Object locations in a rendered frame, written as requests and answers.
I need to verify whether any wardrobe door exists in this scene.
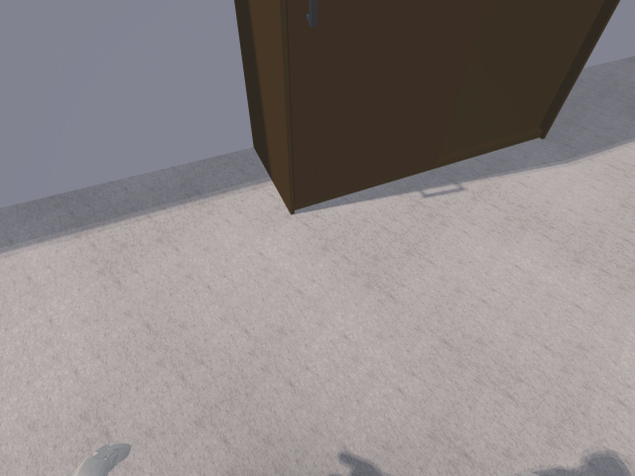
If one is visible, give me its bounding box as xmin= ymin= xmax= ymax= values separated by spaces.
xmin=286 ymin=0 xmax=488 ymax=205
xmin=440 ymin=0 xmax=605 ymax=156

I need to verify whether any robot left hand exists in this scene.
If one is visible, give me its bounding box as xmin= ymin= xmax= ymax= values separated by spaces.
xmin=72 ymin=443 xmax=131 ymax=476

